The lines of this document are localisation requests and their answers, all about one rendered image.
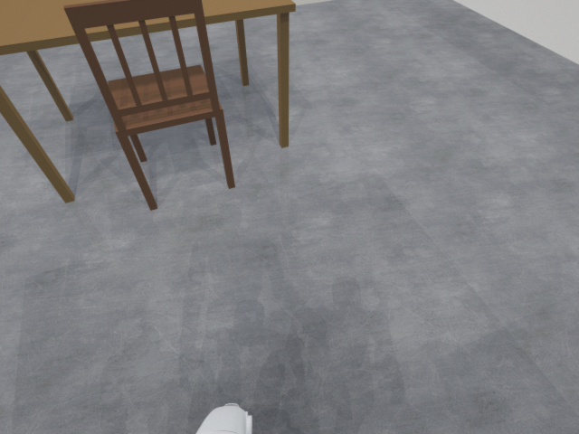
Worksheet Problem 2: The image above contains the chair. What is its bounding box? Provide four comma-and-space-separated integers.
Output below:
64, 0, 235, 211

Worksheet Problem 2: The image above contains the left robot thigh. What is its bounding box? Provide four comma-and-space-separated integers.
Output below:
196, 406, 252, 434

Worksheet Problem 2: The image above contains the table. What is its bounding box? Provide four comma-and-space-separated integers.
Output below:
0, 0, 296, 203

